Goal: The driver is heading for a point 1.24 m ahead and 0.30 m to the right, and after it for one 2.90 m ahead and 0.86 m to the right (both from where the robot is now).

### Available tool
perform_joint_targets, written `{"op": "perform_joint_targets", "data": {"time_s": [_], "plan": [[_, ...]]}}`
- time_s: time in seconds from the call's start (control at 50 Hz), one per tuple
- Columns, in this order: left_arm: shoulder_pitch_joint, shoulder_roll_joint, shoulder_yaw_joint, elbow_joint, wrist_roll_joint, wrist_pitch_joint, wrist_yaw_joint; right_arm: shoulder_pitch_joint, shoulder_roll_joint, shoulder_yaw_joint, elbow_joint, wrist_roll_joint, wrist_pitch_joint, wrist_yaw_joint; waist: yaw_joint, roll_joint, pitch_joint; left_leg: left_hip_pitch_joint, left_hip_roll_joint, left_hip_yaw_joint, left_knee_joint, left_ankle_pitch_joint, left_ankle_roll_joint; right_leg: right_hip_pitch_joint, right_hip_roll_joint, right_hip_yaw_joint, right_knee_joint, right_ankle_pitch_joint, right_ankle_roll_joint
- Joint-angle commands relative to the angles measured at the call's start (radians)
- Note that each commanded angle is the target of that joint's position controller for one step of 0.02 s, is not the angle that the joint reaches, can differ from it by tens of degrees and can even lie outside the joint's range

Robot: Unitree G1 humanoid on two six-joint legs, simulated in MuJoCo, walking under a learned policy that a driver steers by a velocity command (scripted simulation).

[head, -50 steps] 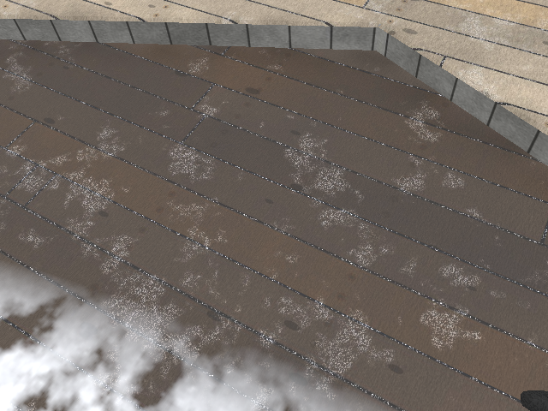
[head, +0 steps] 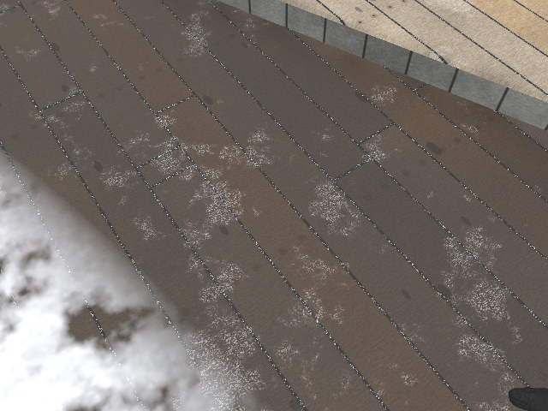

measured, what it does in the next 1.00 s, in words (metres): walks ahead, turning right: right foot, then left foot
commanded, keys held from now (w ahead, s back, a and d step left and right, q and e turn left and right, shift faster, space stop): q+shift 0.08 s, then e+shift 0.80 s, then w+e+shift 0.12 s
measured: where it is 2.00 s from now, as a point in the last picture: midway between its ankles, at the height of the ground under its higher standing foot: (455, 266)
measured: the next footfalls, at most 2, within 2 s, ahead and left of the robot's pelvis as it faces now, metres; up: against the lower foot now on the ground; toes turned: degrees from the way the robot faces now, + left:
right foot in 0.38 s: +0.22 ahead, -0.16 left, +0.00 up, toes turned +5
left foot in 0.80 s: +0.26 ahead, +0.06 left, +0.00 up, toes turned -28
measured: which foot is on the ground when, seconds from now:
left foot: down 0.00-0.42, up 0.44-0.78, down 0.80-1.00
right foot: up 0.00-0.36, down 0.38-0.80, up 0.82-1.00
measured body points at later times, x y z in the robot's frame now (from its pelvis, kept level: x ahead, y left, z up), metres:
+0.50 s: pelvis +0.15 -0.06 +0.03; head +0.18 -0.08 +0.47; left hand +0.28 +0.23 -0.06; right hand +0.33 -0.32 -0.07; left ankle +0.10 +0.05 -0.66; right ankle +0.18 -0.16 -0.71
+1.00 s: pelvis +0.19 -0.02 +0.04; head +0.21 -0.02 +0.49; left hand +0.45 +0.19 -0.05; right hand +0.18 -0.34 -0.04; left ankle +0.23 +0.07 -0.71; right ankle +0.11 -0.15 -0.60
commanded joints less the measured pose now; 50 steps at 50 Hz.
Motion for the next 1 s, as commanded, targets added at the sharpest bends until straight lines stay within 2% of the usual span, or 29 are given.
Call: {"op": "perform_joint_targets", "data": {"time_s": [0.02, 0.08, 0.12, 0.18, 0.22, 0.24, 0.28, 0.32, 0.36, 0.38, 0.4, 0.42, 0.44, 0.46, 0.48, 0.52, 0.56, 0.6, 0.72, 0.78, 0.8, 0.82, 0.84, 0.86, 0.88, 0.9, 0.92, 0.94, 1.0], "plan": [[0.044, 0.190, 0.049, -0.091, 0.011, 0.001, 0.016, 0.011, -0.164, -0.058, -0.095, -0.008, -0.018, -0.018, 0.005, -0.024, -0.254, 0.370, 0.291, -0.535, -0.352, 0.216, 0.194, -0.238, -0.040, 0.068, -0.068, 0.050, -0.002], [0.035, 0.132, 0.037, -0.084, 0.036, 0.016, 0.023, -0.005, -0.147, -0.058, -0.071, -0.005, -0.008, -0.040, 0.018, -0.025, -0.239, 0.216, 0.232, -0.411, -0.303, 0.535, 0.178, -0.166, -0.021, 0.033, -0.222, 0.078, 0.031], [0.052, 0.101, 0.026, -0.069, 0.034, 0.024, 0.024, 0.000, -0.126, -0.046, -0.051, -0.006, 0.007, -0.061, 0.012, -0.017, -0.282, 0.218, 0.233, -0.335, -0.260, 0.630, 0.158, -0.166, -0.019, -0.009, -0.283, 0.173, 0.055], [0.023, 0.065, 0.011, -0.069, 0.022, 0.036, 0.017, 0.012, -0.060, -0.013, -0.015, -0.013, 0.022, -0.073, -0.017, 0.052, -0.309, 0.209, 0.205, -0.264, -0.249, 0.514, 0.098, -0.112, -0.042, -0.035, -0.395, 0.359, 0.056], [-0.011, 0.044, 0.003, -0.073, 0.014, 0.036, 0.009, 0.016, -0.012, 0.013, 0.015, -0.030, 0.017, -0.067, -0.037, 0.079, -0.288, 0.194, 0.221, -0.250, -0.273, 0.368, 0.083, -0.043, -0.066, -0.025, -0.500, 0.432, 0.036], [-0.033, 0.047, 0.004, -0.076, 0.009, 0.035, 0.006, 0.022, -0.009, 0.018, 0.030, -0.040, 0.010, -0.059, -0.053, 0.091, -0.264, 0.193, 0.240, -0.251, -0.284, 0.306, 0.087, -0.016, -0.068, -0.022, -0.548, 0.439, 0.021], [-0.073, 0.085, 0.018, -0.097, -0.002, 0.035, 0.002, 0.030, -0.038, 0.015, 0.054, -0.054, -0.001, -0.043, -0.075, 0.110, -0.207, 0.228, 0.283, -0.273, -0.279, 0.273, 0.104, -0.021, -0.060, -0.028, -0.616, 0.347, -0.010], [-0.097, 0.130, 0.036, -0.128, -0.012, 0.036, -0.004, 0.042, -0.095, -0.004, 0.070, -0.044, 0.007, -0.043, -0.084, 0.125, -0.164, 0.313, 0.325, -0.310, -0.243, 0.331, 0.121, -0.087, -0.034, -0.055, -0.647, 0.194, -0.038], [-0.067, 0.122, 0.039, -0.132, -0.016, 0.036, -0.018, 0.051, -0.103, -0.009, 0.077, -0.022, 0.024, -0.057, -0.070, 0.115, -0.159, 0.402, 0.342, -0.325, -0.194, 0.388, 0.114, -0.094, -0.018, -0.066, -0.736, 0.185, -0.062], [-0.045, 0.119, 0.041, -0.131, -0.014, 0.036, -0.024, 0.059, -0.104, -0.012, 0.081, -0.011, 0.031, -0.065, -0.055, 0.093, -0.161, 0.418, 0.328, -0.311, -0.161, 0.383, 0.086, -0.056, -0.017, -0.056, -0.824, 0.301, -0.079], [-0.029, 0.147, 0.051, -0.134, -0.009, 0.037, -0.025, 0.073, -0.099, -0.015, 0.077, -0.011, 0.029, -0.072, -0.057, 0.034, -0.184, 0.394, 0.275, -0.266, -0.093, 0.313, 0.040, 0.020, -0.044, 0.021, -0.857, 0.556, -0.110], [-0.010, 0.224, 0.074, -0.135, -0.001, 0.038, -0.022, 0.092, -0.079, -0.015, 0.055, -0.029, 0.023, -0.076, -0.094, -0.144, -0.226, 0.290, 0.139, -0.148, 0.046, 0.170, -0.039, 0.130, -0.141, 0.211, -0.874, 0.789, -0.192], [0.058, 0.218, 0.085, -0.123, -0.007, 0.047, -0.018, -0.001, -0.080, -0.018, 0.036, -0.042, 0.018, -0.080, -0.026, -0.224, -0.225, 0.111, 0.013, -0.040, 0.203, -0.151, -0.128, 0.235, -0.250, 0.392, -0.947, 0.892, -0.317], [0.162, 0.179, 0.076, -0.103, 0.006, 0.049, -0.013, -0.076, -0.065, -0.013, 0.011, -0.036, 0.019, -0.078, 0.037, -0.257, -0.251, -0.060, -0.020, -0.091, 0.379, -0.497, -0.155, 0.366, -0.313, 0.524, -0.996, 0.894, -0.386], [0.159, 0.173, 0.078, -0.104, 0.009, 0.050, -0.006, -0.054, -0.043, -0.012, 0.016, -0.026, 0.023, -0.074, 0.023, -0.176, -0.282, -0.097, 0.010, -0.154, 0.490, -0.497, -0.163, 0.405, -0.288, 0.501, -0.981, 0.834, -0.363], [0.057, 0.170, 0.087, -0.132, -0.012, 0.063, 0.010, -0.060, -0.029, -0.011, 0.026, -0.017, 0.032, -0.070, -0.017, -0.083, -0.251, -0.120, 0.051, -0.171, 0.479, -0.374, -0.180, 0.358, -0.208, 0.389, -0.964, 0.769, -0.285], [0.008, 0.159, 0.090, -0.149, -0.024, 0.092, 0.023, -0.080, -0.010, -0.009, 0.029, -0.011, 0.028, -0.067, -0.032, -0.101, -0.249, -0.063, 0.047, -0.141, 0.328, -0.298, -0.196, 0.318, -0.135, 0.343, -0.977, 0.690, -0.243], [0.018, 0.167, 0.099, -0.155, -0.016, 0.112, 0.034, -0.083, -0.004, -0.010, 0.041, -0.003, 0.019, -0.060, -0.024, -0.139, -0.268, -0.018, 0.025, -0.134, 0.223, -0.268, -0.209, 0.319, -0.116, 0.362, -0.980, 0.659, -0.242], [-0.008, 0.194, 0.122, -0.176, -0.019, 0.132, 0.037, -0.051, -0.041, -0.025, 0.072, 0.001, -0.003, -0.046, -0.019, -0.204, -0.265, 0.161, 0.017, -0.153, -0.035, -0.190, -0.194, 0.220, -0.087, 0.465, -0.994, 0.501, -0.223], [-0.056, 0.184, 0.120, -0.189, -0.031, 0.138, 0.034, 0.025, -0.067, -0.046, 0.102, 0.002, -0.016, -0.042, -0.059, -0.203, -0.249, 0.331, 0.048, -0.138, -0.277, -0.043, -0.167, 0.136, -0.037, 0.487, -0.960, 0.380, -0.176], [-0.032, 0.150, 0.109, -0.188, -0.031, 0.139, 0.032, 0.048, -0.102, -0.059, 0.109, -0.003, -0.015, -0.047, -0.052, -0.140, -0.265, 0.452, 0.153, -0.198, -0.340, 0.000, -0.128, 0.049, 0.015, 0.443, -0.884, 0.189, -0.135], [0.046, 0.081, 0.090, -0.182, -0.020, 0.139, 0.025, 0.017, -0.171, -0.068, 0.091, -0.023, -0.002, -0.054, 0.006, 0.124, -0.271, 0.552, 0.384, -0.445, -0.378, -0.010, -0.016, -0.118, 0.150, 0.265, -0.662, -0.117, -0.084], [0.049, 0.150, 0.110, -0.200, -0.020, 0.124, 0.020, -0.012, -0.168, -0.065, 0.081, -0.070, -0.003, -0.051, 0.013, 0.248, -0.205, 0.423, 0.515, -0.606, -0.422, 0.012, 0.100, -0.225, 0.148, 0.165, -0.444, -0.158, -0.042], [0.044, 0.218, 0.127, -0.183, -0.018, 0.118, 0.015, -0.068, -0.116, -0.053, 0.057, -0.067, -0.007, -0.057, 0.022, 0.192, -0.167, 0.373, 0.510, -0.536, -0.423, -0.009, 0.115, -0.231, 0.070, 0.126, -0.317, -0.086, -0.018], [0.050, 0.228, 0.134, -0.160, -0.019, 0.122, 0.014, -0.112, -0.069, -0.041, 0.047, -0.051, -0.005, -0.069, 0.023, 0.137, -0.137, 0.342, 0.433, -0.411, -0.410, -0.057, 0.078, -0.229, 0.046, 0.101, -0.268, -0.006, -0.005], [0.069, 0.203, 0.128, -0.141, -0.011, 0.130, 0.017, -0.099, -0.069, -0.039, 0.045, -0.032, -0.002, -0.083, 0.012, 0.122, -0.157, 0.383, 0.382, -0.349, -0.421, -0.179, 0.041, -0.266, 0.038, 0.065, -0.203, 0.077, 0.003], [0.071, 0.177, 0.117, -0.147, -0.010, 0.131, 0.012, -0.068, -0.080, -0.038, 0.052, -0.016, -0.002, -0.092, -0.009, 0.144, -0.156, 0.420, 0.381, -0.323, -0.443, -0.257, 0.030, -0.328, 0.015, 0.032, -0.138, 0.127, 0.009], [0.049, 0.167, 0.109, -0.159, -0.016, 0.124, 0.005, -0.022, -0.088, -0.036, 0.058, -0.011, -0.008, -0.097, -0.035, 0.148, -0.155, 0.452, 0.382, -0.301, -0.467, -0.330, 0.024, -0.378, -0.013, -0.006, -0.101, 0.158, 0.011], [-0.037, 0.139, 0.089, -0.198, -0.027, 0.101, -0.006, 0.110, -0.108, -0.039, 0.080, -0.020, -0.030, -0.091, -0.108, 0.134, -0.133, 0.554, 0.400, -0.270, -0.500, -0.471, 0.016, -0.506, -0.072, -0.058, -0.106, 0.184, 0.018]]}}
